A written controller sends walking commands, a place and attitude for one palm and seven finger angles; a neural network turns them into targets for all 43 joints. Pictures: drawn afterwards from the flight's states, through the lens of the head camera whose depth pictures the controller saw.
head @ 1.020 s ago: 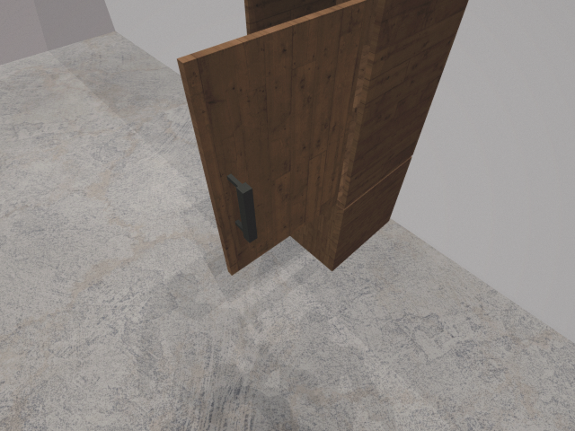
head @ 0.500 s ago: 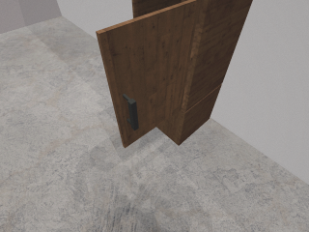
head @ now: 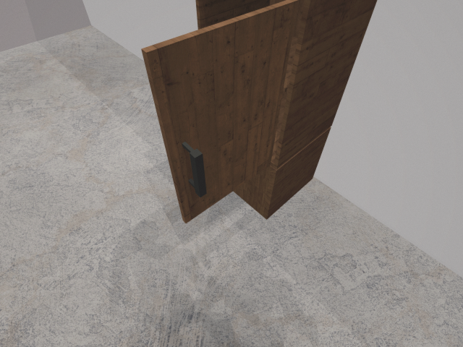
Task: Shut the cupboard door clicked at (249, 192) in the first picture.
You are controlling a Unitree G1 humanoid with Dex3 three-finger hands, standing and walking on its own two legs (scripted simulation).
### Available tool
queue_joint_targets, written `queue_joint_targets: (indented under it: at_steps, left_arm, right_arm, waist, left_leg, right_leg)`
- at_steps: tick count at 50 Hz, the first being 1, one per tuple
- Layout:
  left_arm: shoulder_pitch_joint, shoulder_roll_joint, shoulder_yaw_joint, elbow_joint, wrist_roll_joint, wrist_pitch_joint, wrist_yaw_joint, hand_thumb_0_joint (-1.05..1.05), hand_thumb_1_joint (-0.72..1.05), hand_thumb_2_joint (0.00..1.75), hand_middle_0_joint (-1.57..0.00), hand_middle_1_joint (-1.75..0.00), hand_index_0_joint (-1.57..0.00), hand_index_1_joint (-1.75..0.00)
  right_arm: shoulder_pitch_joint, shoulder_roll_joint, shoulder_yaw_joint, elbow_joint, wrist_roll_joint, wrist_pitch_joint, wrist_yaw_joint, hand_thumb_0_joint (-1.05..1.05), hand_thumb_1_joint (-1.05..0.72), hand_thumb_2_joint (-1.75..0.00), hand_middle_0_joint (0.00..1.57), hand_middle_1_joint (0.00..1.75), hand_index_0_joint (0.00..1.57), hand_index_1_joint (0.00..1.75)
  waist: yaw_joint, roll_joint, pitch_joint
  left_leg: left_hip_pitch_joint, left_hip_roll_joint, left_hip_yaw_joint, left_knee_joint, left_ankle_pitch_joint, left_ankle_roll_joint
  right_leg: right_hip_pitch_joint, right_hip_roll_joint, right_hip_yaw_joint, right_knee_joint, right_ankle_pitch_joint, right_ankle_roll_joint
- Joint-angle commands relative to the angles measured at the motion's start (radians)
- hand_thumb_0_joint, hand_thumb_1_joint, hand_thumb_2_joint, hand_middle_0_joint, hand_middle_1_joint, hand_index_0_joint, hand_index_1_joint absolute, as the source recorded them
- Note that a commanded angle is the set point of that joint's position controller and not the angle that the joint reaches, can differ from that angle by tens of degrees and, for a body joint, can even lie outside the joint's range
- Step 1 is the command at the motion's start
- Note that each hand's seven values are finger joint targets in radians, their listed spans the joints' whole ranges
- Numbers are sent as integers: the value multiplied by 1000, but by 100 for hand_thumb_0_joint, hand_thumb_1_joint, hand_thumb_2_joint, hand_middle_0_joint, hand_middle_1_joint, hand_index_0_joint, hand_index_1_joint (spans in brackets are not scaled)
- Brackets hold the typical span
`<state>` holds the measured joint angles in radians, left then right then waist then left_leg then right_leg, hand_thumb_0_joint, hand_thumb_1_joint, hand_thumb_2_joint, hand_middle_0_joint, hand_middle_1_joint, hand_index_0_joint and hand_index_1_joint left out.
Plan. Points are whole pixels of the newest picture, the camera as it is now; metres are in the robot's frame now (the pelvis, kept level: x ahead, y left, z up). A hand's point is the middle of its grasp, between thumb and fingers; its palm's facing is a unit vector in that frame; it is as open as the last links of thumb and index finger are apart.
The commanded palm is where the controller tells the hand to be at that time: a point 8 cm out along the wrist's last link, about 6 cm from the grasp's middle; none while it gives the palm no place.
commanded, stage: walk to a spot facing it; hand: left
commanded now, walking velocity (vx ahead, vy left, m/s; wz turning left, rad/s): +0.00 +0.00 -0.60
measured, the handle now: (193, 170) +0.54 +0.13 -0.09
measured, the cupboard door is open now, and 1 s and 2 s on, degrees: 87 87 87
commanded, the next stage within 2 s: none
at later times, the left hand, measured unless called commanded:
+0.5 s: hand out of the picture +0.05 +0.15 -0.17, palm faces -0.17 -0.95 -0.27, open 7.4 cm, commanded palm none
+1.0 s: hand (173, 342) +0.16 +0.13 -0.17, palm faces -0.46 -0.85 -0.25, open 7.4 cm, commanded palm none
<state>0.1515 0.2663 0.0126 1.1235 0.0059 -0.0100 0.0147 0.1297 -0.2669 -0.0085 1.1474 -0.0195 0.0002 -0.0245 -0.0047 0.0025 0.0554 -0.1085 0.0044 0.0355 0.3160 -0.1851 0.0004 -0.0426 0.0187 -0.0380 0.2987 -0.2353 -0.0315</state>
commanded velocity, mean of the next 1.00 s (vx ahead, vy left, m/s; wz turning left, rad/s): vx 0.00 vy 0.00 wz -0.60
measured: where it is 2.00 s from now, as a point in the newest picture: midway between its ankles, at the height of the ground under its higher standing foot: outside the picture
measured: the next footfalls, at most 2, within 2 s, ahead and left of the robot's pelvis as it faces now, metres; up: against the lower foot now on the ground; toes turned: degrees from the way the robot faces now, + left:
left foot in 0.76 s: +0.05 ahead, +0.11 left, +0.00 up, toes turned -24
right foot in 1.08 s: -0.07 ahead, -0.16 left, +0.00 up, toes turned -38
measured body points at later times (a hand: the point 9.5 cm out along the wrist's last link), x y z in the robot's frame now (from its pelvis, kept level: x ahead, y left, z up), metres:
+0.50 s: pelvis -0.03 -0.03 -0.01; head +0.02 -0.07 +0.43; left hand +0.06 +0.20 -0.15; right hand -0.02 -0.30 -0.18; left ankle -0.03 +0.12 -0.67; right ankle -0.04 -0.11 -0.75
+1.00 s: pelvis -0.04 -0.02 -0.01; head +0.01 -0.04 +0.43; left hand +0.19 +0.17 -0.15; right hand -0.10 -0.27 -0.15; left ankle +0.01 +0.13 -0.75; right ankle -0.09 -0.14 -0.71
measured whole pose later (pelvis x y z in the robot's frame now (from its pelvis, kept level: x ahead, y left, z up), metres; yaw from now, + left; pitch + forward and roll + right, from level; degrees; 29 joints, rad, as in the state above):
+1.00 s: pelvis -0.04 -0.02 -0.01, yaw -31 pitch +0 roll -2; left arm 0.13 0.28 0.10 0.88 0.02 0.07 -0.04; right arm 0.18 -0.21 -0.04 0.92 -0.04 0.01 -0.04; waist 0.02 0.01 0.12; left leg -0.20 0.13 0.08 0.53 -0.31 -0.06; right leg -0.45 -0.01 -0.04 0.88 -0.44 0.05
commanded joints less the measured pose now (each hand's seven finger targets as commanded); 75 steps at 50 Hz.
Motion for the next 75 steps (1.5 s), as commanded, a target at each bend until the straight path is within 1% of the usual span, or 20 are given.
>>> queue_joint_targets:
  at_steps: [1, 7, 11, 15, 17, 22, 35, 36, 38, 39, 43, 51, 52, 53, 55, 65, 66, 67, 69, 75]
  left_arm:
    - [43, 105, 29, -54, 2, 11, 16, 0, 90, 90, -20, -30, -20, -30]
    - [45, 105, 63, -147, 13, 47, -2, 0, 90, 90, -20, -30, -20, -30]
    - [34, 59, 77, -205, 17, 70, -19, 0, 90, 90, -20, -30, -20, -30]
    - [195, 49, 95, -182, 21, 60, -31, 0, 90, 90, -20, -30, -20, -30]
    - [215, 203, 118, -191, 28, 42, -11, 0, 90, 90, -20, -30, -20, -30]
    - [93, 113, 106, -240, 21, 27, 10, 0, 90, 90, -20, -30, -20, -30]
    - [70, 138, 123, -260, 23, 45, 2, 0, 90, 90, -20, -30, -20, -30]
    - [42, 122, 117, -272, 15, 48, -1, 0, 90, 90, -20, -30, -20, -30]
    - [36, 45, 95, -321, 6, 49, -24, 0, 90, 90, -20, -30, -20, -30]
    - [5, 84, 103, -353, 19, 41, -32, 0, 90, 90, -20, -30, -20, -30]
    - [10, 53, 102, -314, 17, 58, -50, 0, 90, 90, -20, -30, -20, -30]
    - [35, 63, 88, -311, 14, 46, -61, 0, 90, 90, -20, -30, -20, -30]
    - [114, 120, 100, -286, 17, 37, -56, 0, 90, 90, -20, -30, -20, -30]
    - [170, 253, 126, -272, 29, 26, -37, 0, 90, 90, -20, -30, -20, -30]
    - [156, 245, 127, -276, 18, 35, -11, 0, 90, 90, -20, -30, -20, -30]
    - [-45, 159, 107, -328, 20, 56, -14, 0, 90, 90, -20, -30, -20, -30]
    - [-62, 124, 97, -340, 13, 61, -21, 0, 90, 90, -20, -30, -20, -30]
    - [-62, 56, 81, -369, 5, 65, -34, 0, 90, 90, -20, -30, -20, -30]
    - [-144, 90, 95, -411, 26, 48, -61, 0, 90, 90, -20, -30, -20, -30]
    - [-161, 2, 73, -361, 23, 35, -92, 0, 90, 90, -20, -30, -20, -30]
  right_arm:
    - [78, -87, -20, -42, 0, 2, -18, 0, -90, -90, 20, 30, 20, 30]
    - [95, -136, -65, -119, -4, 19, -34, 0, -90, -90, 20, 30, 20, 30]
    - [87, -158, -80, -156, -14, 6, -35, 0, -90, -90, 20, 30, 20, 30]
    - [-23, -151, -86, -204, -9, 10, -32, 0, -90, -90, 20, 30, 20, 30]
    - [-37, -56, -79, -253, 8, 25, -18, 0, -90, -90, 20, 30, 20, 30]
    - [-11, -35, -76, -235, 3, 29, -14, 0, -90, -90, 20, 30, 20, 30]
    - [50, -24, -69, -264, 24, 9, -28, 0, -90, -90, 20, 30, 20, 30]
    - [100, -43, -72, -251, 22, 1, -32, 0, -90, -90, 20, 30, 20, 30]
    - [123, -205, -97, -273, -6, -9, -39, 0, -90, -90, 20, 30, 20, 30]
    - [99, -216, -94, -300, -5, -4, -41, 0, -90, -90, 20, 30, 20, 30]
    - [27, -121, -66, -308, -19, -12, -36, 0, -90, -90, 20, 30, 20, 30]
    - [79, -185, -92, -294, -11, 3, -16, 0, -90, -90, 20, 30, 20, 30]
    - [69, -170, -93, -305, -3, 6, -11, 0, -90, -90, 20, 30, 20, 30]
    - [62, -73, -72, -347, 9, 8, -6, 0, -90, -90, 20, 30, 20, 30]
    - [21, -85, -67, -346, 16, 22, -20, 0, -90, -90, 20, 30, 20, 30]
    - [202, -44, -56, -270, 7, 12, -7, 0, -90, -90, 20, 30, 20, 30]
    - [258, -85, -61, -257, 1, 1, -13, 0, -90, -90, 20, 30, 20, 30]
    - [298, -194, -82, -256, -22, -10, -18, 0, -90, -90, 20, 30, 20, 30]
    - [247, -233, -83, -284, -22, -28, -23, 0, -90, -90, 20, 30, 20, 30]
    - [263, -127, -65, -244, -24, -46, -13, 0, -90, -90, 20, 30, 20, 30]
  waist:
    - [-10, 1, -58]
    - [-14, 56, -44]
    - [-1, 198, -31]
    - [93, 62, -54]
    - [99, -356, -1]
    - [22, -116, -55]
    - [-5, -122, -123]
    - [-33, -98, -128]
    - [-35, 320, -93]
    - [-25, 181, -57]
    - [24, 209, -46]
    - [27, 200, -78]
    - [65, 80, -105]
    - [84, -335, -134]
    - [89, -240, -123]
    - [-39, -134, -98]
    - [-68, -31, -101]
    - [-87, 279, -73]
    - [-62, 180, -23]
    - [-56, 184, -10]
  left_leg:
    - [51, 133, -48, 53, 244, 2]
    - [39, 222, -69, 86, 175, 50]
    - [-29, 420, -179, -13, 244, 194]
    - [-204, 294, 13, 240, 148, 74]
    - [-429, 12, 81, 721, -451, -45]
    - [-437, 58, -74, 843, -235, -54]
    - [-132, -6, -58, 222, -145, -41]
    - [26, 24, -58, 94, -60, -31]
    - [128, 473, -490, -98, 17, 150]
    - [-35, 539, -490, -65, 72, 220]
    - [-27, 303, -110, 54, 458, 133]
    - [-101, 295, 27, 247, 379, 45]
    - [-211, 243, 80, 404, 219, -11]
    - [-470, 74, 168, 679, -350, -79]
    - [-487, 90, -36, 900, -442, -62]
    - [-57, 17, 30, 238, -149, -48]
    - [63, 90, -52, 66, -219, -18]
    - [118, 358, -402, -125, -498, 76]
    - [-57, 531, -575, -204, -531, 194]
    - [11, 317, -12, -61, -15, 86]
  right_leg:
    - [-90, -136, 133, 36, 356, -11]
    - [-255, -66, 144, 229, 247, -9]
    - [-351, -35, 79, 615, -321, 14]
    - [-107, -48, 36, 280, -27, 9]
    - [-129, -378, 559, -39, 330, -160]
    - [-132, -245, 422, 46, 319, -173]
    - [-172, -146, 496, 130, 361, -115]
    - [-293, -109, 458, 164, 260, -68]
    - [-592, 84, 153, 542, -369, 51]
    - [-551, 13, 120, 710, -373, 75]
    - [-544, -21, 58, 842, -246, 95]
    - [-176, 2, -70, 292, -45, 43]
    - [-15, -60, 6, 165, 180, 17]
    - [136, -349, 422, 71, 545, -98]
    - [-2, -376, 466, 80, 472, -231]
    - [-358, -158, 385, 74, -139, -98]
    - [-486, -88, 335, 151, -311, -50]
    - [-666, 70, 162, 453, -400, 16]
    - [-657, -37, 117, 767, -295, 41]
    - [-554, -73, -33, 606, -143, 63]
